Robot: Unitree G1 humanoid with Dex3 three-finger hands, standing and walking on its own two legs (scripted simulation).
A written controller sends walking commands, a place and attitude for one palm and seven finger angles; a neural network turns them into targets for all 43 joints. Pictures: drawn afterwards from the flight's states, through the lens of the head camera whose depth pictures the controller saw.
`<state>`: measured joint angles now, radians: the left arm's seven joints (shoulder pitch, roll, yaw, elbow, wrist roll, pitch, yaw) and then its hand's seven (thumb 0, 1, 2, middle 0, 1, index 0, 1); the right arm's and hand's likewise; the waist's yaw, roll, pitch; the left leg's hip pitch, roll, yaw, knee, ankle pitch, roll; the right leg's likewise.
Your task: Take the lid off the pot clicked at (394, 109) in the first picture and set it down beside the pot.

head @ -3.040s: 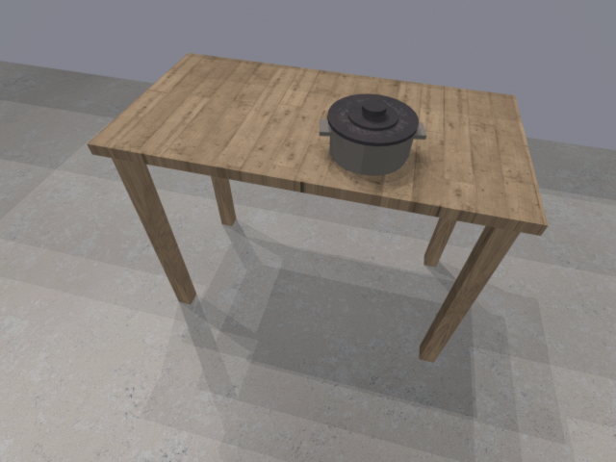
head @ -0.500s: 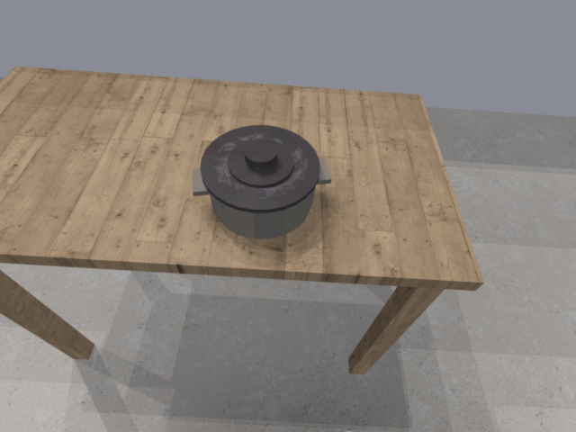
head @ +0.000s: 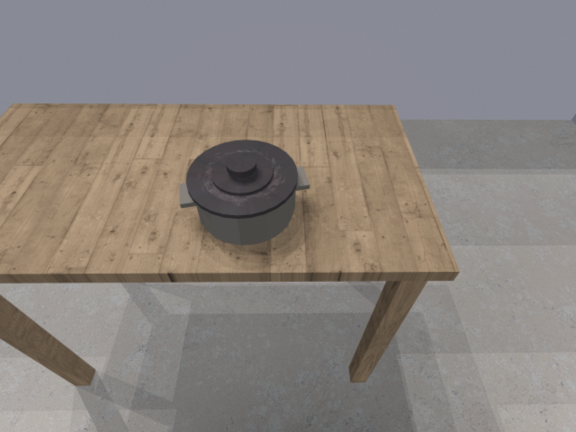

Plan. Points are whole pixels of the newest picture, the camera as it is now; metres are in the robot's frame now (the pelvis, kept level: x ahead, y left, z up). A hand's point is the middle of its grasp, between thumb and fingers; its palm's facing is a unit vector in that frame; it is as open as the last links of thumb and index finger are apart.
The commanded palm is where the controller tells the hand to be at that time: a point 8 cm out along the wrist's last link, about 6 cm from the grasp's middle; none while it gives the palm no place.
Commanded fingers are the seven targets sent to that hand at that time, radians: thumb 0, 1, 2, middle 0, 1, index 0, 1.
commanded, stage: come to a stop and stand still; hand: left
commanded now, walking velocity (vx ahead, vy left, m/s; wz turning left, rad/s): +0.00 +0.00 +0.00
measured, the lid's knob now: (241, 164) +0.52 +0.10 +0.08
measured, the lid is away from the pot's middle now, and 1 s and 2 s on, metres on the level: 0.00 0.00 0.00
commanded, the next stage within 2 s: look again from close up in 0.42 s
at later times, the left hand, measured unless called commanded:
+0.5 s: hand out of the picture +0.03 +0.16 -0.17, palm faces +0.00 -0.98 -0.19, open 7.4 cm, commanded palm none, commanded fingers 0.00 0.90 0.90 -0.20 -0.30 -0.20 -0.30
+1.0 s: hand out of the picture +0.04 +0.17 -0.17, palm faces +0.00 -0.98 -0.20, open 7.4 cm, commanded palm none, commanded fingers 0.00 0.90 0.90 -0.20 -0.30 -0.20 -0.30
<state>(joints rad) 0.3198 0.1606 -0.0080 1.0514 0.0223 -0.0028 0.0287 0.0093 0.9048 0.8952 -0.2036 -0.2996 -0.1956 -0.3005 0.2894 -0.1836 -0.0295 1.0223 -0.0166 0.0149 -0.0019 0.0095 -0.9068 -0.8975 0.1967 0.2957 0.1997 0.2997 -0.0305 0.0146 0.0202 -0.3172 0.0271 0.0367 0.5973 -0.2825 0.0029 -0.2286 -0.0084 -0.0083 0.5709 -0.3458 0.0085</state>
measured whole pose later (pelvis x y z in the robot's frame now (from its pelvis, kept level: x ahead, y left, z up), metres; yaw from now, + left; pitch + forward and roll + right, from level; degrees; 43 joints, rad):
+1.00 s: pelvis +0.04 -0.01 +0.01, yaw -1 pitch +0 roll +0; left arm 0.28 0.18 -0.01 1.07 0.02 -0.02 0.03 0.01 0.91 0.90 -0.20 -0.30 -0.20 -0.30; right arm 0.21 -0.16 -0.01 1.09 -0.01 -0.01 -0.02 0.01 -0.92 -0.90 0.20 0.30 0.20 0.30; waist 0.01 -0.03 0.05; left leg -0.20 0.02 0.05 0.47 -0.27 -0.01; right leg -0.12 -0.01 0.00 0.46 -0.34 0.01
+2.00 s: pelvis +0.00 +0.00 +0.01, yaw +2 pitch -3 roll +0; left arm 0.63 0.24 0.12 -0.08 -0.02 -0.04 0.08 0.02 0.90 0.90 -1.23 -1.42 -1.22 -1.42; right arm 0.21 -0.19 0.02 0.59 0.01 -0.13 -0.07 0.02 -0.90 -0.90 0.20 0.30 0.20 0.30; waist 0.05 0.03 0.02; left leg -0.22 0.02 0.00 0.49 -0.23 0.00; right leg -0.11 -0.02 -0.05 0.46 -0.30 0.01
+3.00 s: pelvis +0.02 -0.01 +0.01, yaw +1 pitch -1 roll +0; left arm 0.58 0.41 0.17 -0.46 0.36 0.01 0.12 0.02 0.87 0.90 -1.30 -1.48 -1.29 -1.48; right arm 0.19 -0.23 0.02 0.57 -0.01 -0.04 -0.04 0.02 -0.90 -0.90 0.20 0.30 0.20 0.30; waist 0.08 0.06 -0.01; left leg -0.23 0.02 0.03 0.49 -0.25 0.00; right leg -0.14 -0.02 -0.03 0.48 -0.33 0.00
